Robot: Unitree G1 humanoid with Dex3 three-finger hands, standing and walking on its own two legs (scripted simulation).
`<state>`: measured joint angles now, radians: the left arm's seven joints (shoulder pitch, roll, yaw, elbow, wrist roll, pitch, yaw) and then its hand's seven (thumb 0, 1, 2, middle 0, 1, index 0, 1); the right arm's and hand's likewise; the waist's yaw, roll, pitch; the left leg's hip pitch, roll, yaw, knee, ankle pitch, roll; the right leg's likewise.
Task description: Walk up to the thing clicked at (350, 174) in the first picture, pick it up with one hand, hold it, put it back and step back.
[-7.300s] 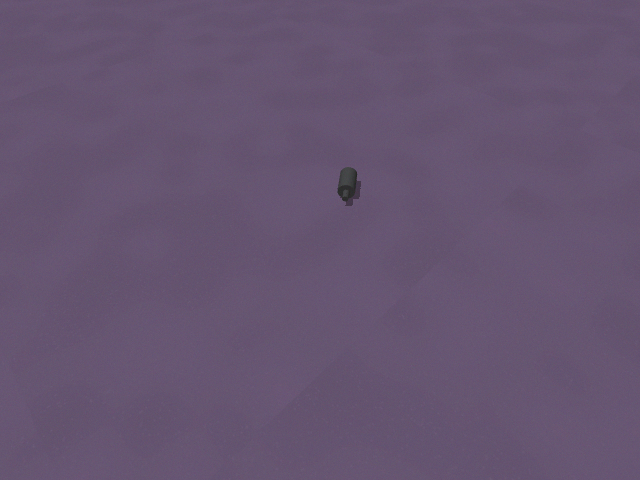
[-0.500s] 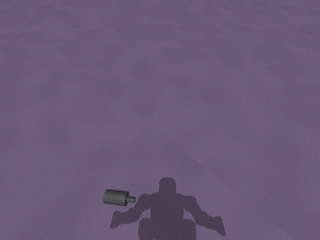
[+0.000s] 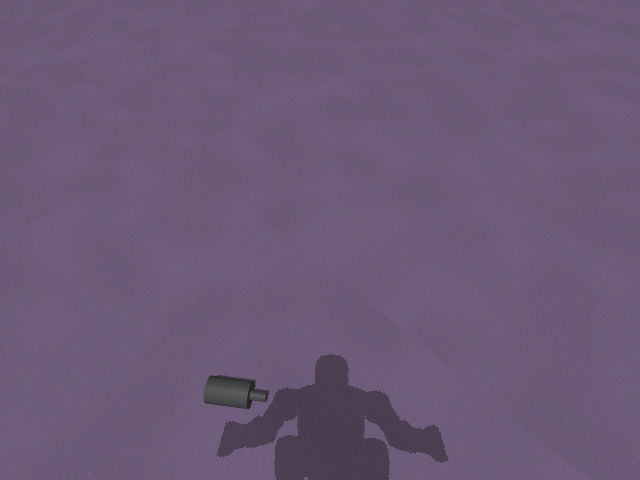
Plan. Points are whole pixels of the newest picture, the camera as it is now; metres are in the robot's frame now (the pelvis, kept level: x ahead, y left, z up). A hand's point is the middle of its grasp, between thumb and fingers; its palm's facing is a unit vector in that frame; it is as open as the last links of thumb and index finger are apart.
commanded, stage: stand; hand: left
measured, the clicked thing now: (237, 393) +0.49 +0.30 -0.74
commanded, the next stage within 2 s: none
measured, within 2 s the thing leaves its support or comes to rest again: neither
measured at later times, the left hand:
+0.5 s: hand out of the picture +0.07 +0.25 -0.15, palm faces -0.03 -0.94 -0.34, open 7.4 cm
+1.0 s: hand out of the picture +0.09 +0.25 -0.15, palm faces -0.02 -0.94 -0.34, open 7.4 cm
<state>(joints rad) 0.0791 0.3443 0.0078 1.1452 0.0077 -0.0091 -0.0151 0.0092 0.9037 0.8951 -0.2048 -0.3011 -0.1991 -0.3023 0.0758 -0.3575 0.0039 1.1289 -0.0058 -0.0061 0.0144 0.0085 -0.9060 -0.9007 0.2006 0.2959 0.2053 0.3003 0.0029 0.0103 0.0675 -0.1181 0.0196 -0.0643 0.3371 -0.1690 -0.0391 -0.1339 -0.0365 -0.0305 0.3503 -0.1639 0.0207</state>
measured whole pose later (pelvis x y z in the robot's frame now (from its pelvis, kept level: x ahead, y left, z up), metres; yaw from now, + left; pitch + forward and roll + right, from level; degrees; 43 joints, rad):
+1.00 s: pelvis +0.01 -0.01 +0.00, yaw +0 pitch -2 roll +0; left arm 0.10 0.35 0.00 1.13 0.01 -0.01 -0.01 0.01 0.90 0.90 -0.20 -0.30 -0.20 -0.30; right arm 0.10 -0.36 0.01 1.13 0.00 0.00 0.01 0.01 -0.91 -0.90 0.20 0.30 0.21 0.30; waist 0.00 0.02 0.06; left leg -0.11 0.04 -0.07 0.33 -0.19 -0.05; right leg -0.13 -0.02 -0.03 0.36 -0.18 0.01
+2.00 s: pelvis +0.02 +0.00 +0.00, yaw +0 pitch -2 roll +0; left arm 0.11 0.35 0.00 1.12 0.01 -0.01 -0.01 0.01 0.90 0.90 -0.20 -0.30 -0.20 -0.30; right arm 0.12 -0.36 0.01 1.12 0.00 0.00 0.01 0.01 -0.91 -0.90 0.20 0.30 0.21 0.30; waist 0.00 0.01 0.06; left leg -0.10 0.03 -0.06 0.34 -0.19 -0.04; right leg -0.12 -0.03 -0.03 0.35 -0.19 0.01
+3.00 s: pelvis +0.08 +0.06 -0.02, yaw -3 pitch -2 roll +1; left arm 0.17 0.37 0.05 0.91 0.03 0.03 -0.03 0.01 0.90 0.89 -0.20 -0.30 -0.20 -0.30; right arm 0.13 -0.40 -0.04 0.91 0.01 0.02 -0.02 0.01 -0.90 -0.90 0.20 0.30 0.21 0.30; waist 0.02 0.01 0.14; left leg -0.34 0.01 0.00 0.88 -0.57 0.02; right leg -0.26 0.01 0.00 0.64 -0.33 -0.05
